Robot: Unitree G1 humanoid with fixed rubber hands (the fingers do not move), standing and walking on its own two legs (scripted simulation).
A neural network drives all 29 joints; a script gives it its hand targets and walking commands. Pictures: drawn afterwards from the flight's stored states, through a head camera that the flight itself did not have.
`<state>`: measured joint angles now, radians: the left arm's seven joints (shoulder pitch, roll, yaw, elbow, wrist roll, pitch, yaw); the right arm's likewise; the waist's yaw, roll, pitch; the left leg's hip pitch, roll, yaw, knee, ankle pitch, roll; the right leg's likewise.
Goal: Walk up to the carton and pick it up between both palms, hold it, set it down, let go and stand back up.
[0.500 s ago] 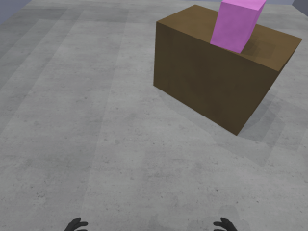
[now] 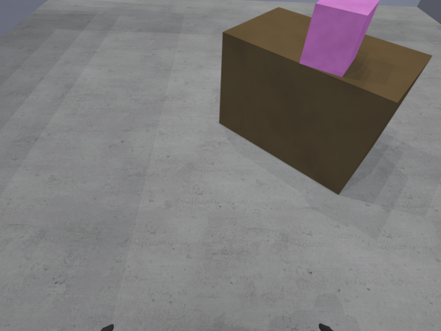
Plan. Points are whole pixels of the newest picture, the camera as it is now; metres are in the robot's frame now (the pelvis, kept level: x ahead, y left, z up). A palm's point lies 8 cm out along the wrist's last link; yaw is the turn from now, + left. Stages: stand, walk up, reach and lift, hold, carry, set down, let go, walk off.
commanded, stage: stand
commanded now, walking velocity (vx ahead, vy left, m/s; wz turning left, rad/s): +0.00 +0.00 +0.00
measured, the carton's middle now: (337, 33) +1.25 -0.52 +0.00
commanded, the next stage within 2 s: walk up in 1.16 s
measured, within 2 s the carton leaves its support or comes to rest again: neither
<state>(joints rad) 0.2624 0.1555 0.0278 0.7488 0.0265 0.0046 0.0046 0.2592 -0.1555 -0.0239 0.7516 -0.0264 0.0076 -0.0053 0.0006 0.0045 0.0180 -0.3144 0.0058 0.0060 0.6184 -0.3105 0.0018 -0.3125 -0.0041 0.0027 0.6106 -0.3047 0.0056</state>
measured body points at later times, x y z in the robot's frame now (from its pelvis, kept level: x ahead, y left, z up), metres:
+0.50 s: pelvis +0.01 +0.00 +0.01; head +0.02 +0.00 +0.46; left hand +0.07 +0.23 -0.14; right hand +0.07 -0.23 -0.14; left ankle +0.01 +0.12 -0.73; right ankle +0.01 -0.12 -0.73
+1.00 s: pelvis +0.01 +0.00 +0.01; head +0.02 +0.00 +0.46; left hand +0.01 +0.22 -0.15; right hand +0.01 -0.22 -0.15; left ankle +0.01 +0.12 -0.73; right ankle +0.01 -0.12 -0.73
